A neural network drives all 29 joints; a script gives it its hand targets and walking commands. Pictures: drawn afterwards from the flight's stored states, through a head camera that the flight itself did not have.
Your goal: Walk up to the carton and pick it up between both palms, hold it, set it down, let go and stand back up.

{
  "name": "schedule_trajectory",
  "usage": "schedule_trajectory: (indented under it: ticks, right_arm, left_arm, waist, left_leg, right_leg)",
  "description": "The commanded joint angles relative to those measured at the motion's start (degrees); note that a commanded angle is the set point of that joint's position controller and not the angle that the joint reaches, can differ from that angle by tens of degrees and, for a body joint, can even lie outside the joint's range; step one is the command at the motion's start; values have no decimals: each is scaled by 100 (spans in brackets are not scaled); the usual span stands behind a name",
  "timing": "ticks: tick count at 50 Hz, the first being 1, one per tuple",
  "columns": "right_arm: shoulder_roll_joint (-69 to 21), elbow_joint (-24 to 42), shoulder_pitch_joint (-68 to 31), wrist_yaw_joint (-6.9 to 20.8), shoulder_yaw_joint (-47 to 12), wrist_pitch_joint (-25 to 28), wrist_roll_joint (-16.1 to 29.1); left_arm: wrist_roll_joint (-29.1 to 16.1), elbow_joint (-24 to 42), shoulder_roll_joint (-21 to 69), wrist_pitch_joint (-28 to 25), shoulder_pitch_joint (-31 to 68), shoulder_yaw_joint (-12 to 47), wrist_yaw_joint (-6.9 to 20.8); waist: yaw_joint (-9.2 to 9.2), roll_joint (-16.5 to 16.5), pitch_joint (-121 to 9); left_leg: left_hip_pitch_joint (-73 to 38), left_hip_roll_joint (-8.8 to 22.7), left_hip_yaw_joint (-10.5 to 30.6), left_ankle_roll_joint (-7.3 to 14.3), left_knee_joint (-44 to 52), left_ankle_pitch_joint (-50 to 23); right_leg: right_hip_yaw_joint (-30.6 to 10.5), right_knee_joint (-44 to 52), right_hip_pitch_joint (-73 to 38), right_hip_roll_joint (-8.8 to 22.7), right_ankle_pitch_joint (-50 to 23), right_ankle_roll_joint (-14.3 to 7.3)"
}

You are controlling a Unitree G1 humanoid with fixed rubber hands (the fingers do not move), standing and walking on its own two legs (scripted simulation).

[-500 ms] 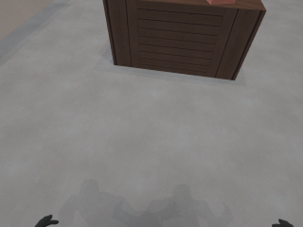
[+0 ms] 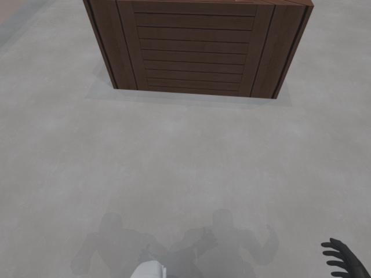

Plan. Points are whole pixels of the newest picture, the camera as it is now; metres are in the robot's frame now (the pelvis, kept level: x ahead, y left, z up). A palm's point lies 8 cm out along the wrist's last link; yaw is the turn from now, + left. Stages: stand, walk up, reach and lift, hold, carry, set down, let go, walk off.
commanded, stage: walk up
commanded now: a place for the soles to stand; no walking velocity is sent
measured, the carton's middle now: out of the picture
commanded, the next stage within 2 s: none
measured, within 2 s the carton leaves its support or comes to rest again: neither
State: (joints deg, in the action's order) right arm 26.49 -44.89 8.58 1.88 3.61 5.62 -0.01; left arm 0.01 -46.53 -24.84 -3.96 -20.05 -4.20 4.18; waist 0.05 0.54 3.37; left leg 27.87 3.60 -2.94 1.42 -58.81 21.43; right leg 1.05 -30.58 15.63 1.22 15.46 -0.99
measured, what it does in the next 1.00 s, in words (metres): walks ahead: left foot, then right foot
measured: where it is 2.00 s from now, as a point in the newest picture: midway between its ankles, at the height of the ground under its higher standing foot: (201, 178)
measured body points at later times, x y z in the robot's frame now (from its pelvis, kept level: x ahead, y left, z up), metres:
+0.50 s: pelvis +0.20 +0.05 +0.01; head +0.22 +0.10 +0.45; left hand +0.32 +0.36 -0.12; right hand +0.23 -0.29 -0.06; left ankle +0.20 +0.15 -0.74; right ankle +0.21 -0.15 -0.66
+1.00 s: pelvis +0.38 -0.03 +0.00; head +0.41 -0.04 +0.45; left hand +0.48 +0.30 -0.09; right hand +0.46 -0.36 -0.09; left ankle +0.42 +0.12 -0.67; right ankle +0.38 -0.11 -0.74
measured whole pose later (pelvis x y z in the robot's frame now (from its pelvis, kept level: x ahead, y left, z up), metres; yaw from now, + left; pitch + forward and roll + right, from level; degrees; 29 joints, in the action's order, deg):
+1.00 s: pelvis +0.38 -0.03 +0.00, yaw -6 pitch +0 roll +2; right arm 24.8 -45.4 12.8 1.7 3.6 3.6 0.0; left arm 0.0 -45.6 -25.5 -3.9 -19.9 -3.7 3.5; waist 0.0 1.0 3.9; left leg 29.3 3.7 -2.9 0.8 -57.5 15.8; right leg 0.8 -28.4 13.9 -0.9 14.2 -3.0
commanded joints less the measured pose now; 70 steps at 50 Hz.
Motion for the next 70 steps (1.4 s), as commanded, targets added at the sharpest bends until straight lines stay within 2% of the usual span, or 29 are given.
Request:
schedule_trajectory:
  ticks: [1,6,8,10,11,12,13,16,18,22,30,33,34,35,36,37,38,40,43,52,56,58,60,61,62,63,65,67,70]
  right_arm:
    - [854,320,-170,105,242,-106,-10]
    - [721,368,-525,136,209,74,-45]
    - [735,36,338,32,280,139,-40]
    - [1490,-360,2099,-93,634,189,-162]
    - [1907,-222,2071,-161,671,227,-232]
    - [2116,-162,1514,-177,650,212,3]
    - [1901,-58,972,-139,586,222,-21]
    - [1347,-69,508,-107,446,279,-95]
    - [1482,-123,805,-79,470,314,-59]
    - [1389,-58,869,-122,474,327,-25]
    - [1528,-8,1134,-132,506,138,-18]
    - [1573,137,980,-111,493,61,-43]
    - [1673,220,728,-117,430,32,-51]
    - [1429,259,525,-125,359,16,-109]
    - [1035,295,1196,-99,231,-25,-104]
    - [507,343,1455,-64,39,-24,-19]
    - [776,406,1116,-86,98,-25,40]
    - [1235,306,677,-80,229,-7,19]
    - [854,83,1196,-40,221,-105,61]
    - [885,266,-37,57,295,-257,-46]
    - [679,341,-217,75,254,-81,-74]
    - [588,207,293,-1,277,39,-79]
    - [942,-184,1438,-158,433,126,-117]
    - [1395,-322,2053,-210,618,143,-166]
    - [1806,-238,2029,-241,679,122,-209]
    - [2013,-135,1768,-237,653,98,-35]
    - [1630,23,966,-160,556,112,-12]
    - [1341,54,808,-138,437,149,-62]
    - [1415,117,1040,-111,457,196,-26]
  left_arm:
    - [59,460,-1500,-145,-119,-334,-113]
    - [29,527,-1397,-103,-258,-329,-81]
    - [39,598,-1297,-68,21,-273,-75]
    - [35,752,-778,-52,164,-73,-114]
    - [-25,809,-548,-55,23,2,-103]
    - [46,696,-1366,42,352,-139,-133]
    - [5,655,-1464,52,339,-204,-118]
    - [9,222,-1173,113,-10,-207,62]
    - [4,158,-1110,196,68,-226,121]
    - [-10,119,-1064,242,476,-192,131]
    - [94,616,-1006,160,1545,-72,139]
    - [74,546,-965,84,1345,-149,147]
    - [43,458,-925,42,745,-161,109]
    - [17,165,-1071,11,-157,-270,37]
    - [158,54,-1478,-79,-697,-402,-80]
    - [197,71,-1767,-73,-637,-532,-161]
    - [86,292,-2023,-45,-459,-526,-193]
    - [18,327,-1487,-49,-176,-356,-161]
    - [-5,331,-1065,-137,-165,-308,-246]
    - [110,525,-1424,-36,-294,-378,-170]
    - [85,496,-1280,-17,-488,-369,-148]
    - [69,630,-1301,33,-8,-357,-139]
    - [34,691,-1039,37,56,-216,-153]
    - [47,740,-745,-7,-27,-65,-160]
    - [82,892,-541,3,-81,-28,-135]
    - [108,893,-1266,62,196,-202,-161]
    - [125,619,-1420,141,176,-235,-52]
    - [146,418,-1140,172,-19,-245,78]
    - [127,311,-1085,239,2,-253,161]
  waist:
    - [220,663,-211]
    - [366,744,-261]
    - [-64,443,-805]
    - [-914,-880,-2040]
    - [-746,-1626,-1779]
    - [-638,-436,-966]
    - [-389,-454,-88]
    - [-37,-462,195]
    - [-113,-972,23]
    - [-67,-372,229]
    - [-491,-571,351]
    - [-257,-1038,-256]
    - [101,-1100,-575]
    - [621,-363,-1063]
    - [688,595,-1556]
    - [484,1849,-1543]
    - [558,1395,-1314]
    - [406,127,-195]
    - [70,696,-464]
    - [424,300,31]
    - [498,546,-70]
    - [135,627,-590]
    - [-395,-145,-1418]
    - [-667,-783,-1620]
    - [-550,-1288,-1236]
    - [-674,-681,-709]
    - [-146,-584,402]
    - [-57,-965,433]
    - [-65,-792,210]
  left_leg:
    - [677,150,50,-99,1057,-283]
    - [39,-135,-261,-72,2684,-907]
    - [-1466,-424,-539,58,3470,-1504]
    - [-4275,491,777,344,3362,-778]
    - [-4400,2017,3263,452,3978,-125]
    - [-3034,2403,3878,682,4637,1921]
    - [-2285,2133,3490,658,5069,2550]
    - [-1608,1084,1477,-24,4986,726]
    - [-1839,977,1059,52,5021,309]
    - [-2032,1051,760,5,4956,-989]
    - [-3055,1423,388,1068,4318,-1873]
    - [-3034,1357,211,850,3636,-2806]
    - [-2897,1293,-78,724,2939,-3358]
    - [-2528,1013,-202,526,1585,-3241]
    - [-1257,626,-83,398,352,-2343]
    - [438,-42,-97,223,-551,736]
    - [919,-346,214,154,-925,766]
    - [1170,-52,548,70,-972,15]
    - [555,198,498,47,-87,-386]
    - [1146,236,252,-273,1140,-697]
    - [677,-49,-22,-159,2374,-500]
    - [-442,-122,-48,9,3275,-905]
    - [-2753,-289,-164,242,3707,-1543]
    - [-3921,502,828,481,3427,-874]
    - [-4095,1819,3077,921,3840,588]
    - [-2976,2295,3914,1328,4613,2201]
    - [-1916,1746,2751,1049,4880,2176]
    - [-1257,1073,1717,733,4959,1445]
    - [-1271,1019,1267,640,4968,830]
  right_leg:
    - [-1366,1589,-850,868,-497,-1043]
    - [-1070,986,-1072,925,-1687,-1093]
    - [-537,-37,-883,675,-2312,-788]
    - [-431,-2457,850,182,-1030,-478]
    - [-680,-3405,2191,-460,1529,-212]
    - [-1110,-3636,2487,-185,1288,-186]
    - [-1059,-3726,2674,-66,791,-167]
    - [-969,-3029,1930,238,-98,-5]
    - [-808,-2990,1846,84,-421,141]
    - [-826,-2726,2125,67,-859,214]
    - [-268,-1013,2503,361,-373,276]
    - [33,-66,1220,286,-240,-6]
    - [61,387,512,145,-563,-127]
    - [-50,936,-673,-2,-962,-132]
    - [-357,612,-2262,86,-610,-140]
    - [-2354,754,-3090,1261,11,-403]
    - [-4037,1799,-2390,1949,880,-868]
    - [-3188,1661,-1744,1497,-707,-780]
    - [-1476,1151,-1658,886,-3228,-152]
    - [-1665,1930,-1450,842,434,-805]
    - [-1326,1185,-1822,766,-1089,-1019]
    - [-1035,389,-1667,843,-2262,-959]
    - [-460,-1345,-653,413,-2322,-625]
    - [-324,-2267,839,98,-1108,-471]
    - [-214,-3150,2320,-357,1529,-279]
    - [-652,-3580,2607,-267,1488,-238]
    - [-759,-3389,2508,167,643,-113]
    - [-559,-2908,1924,313,210,-14]
    - [-351,-2578,1569,297,-322,131]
